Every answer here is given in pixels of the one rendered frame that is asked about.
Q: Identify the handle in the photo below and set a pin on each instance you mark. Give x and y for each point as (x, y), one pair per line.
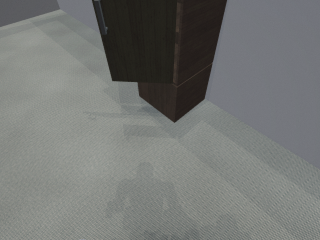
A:
(100, 17)

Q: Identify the cupboard door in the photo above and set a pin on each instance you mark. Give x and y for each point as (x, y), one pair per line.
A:
(140, 40)

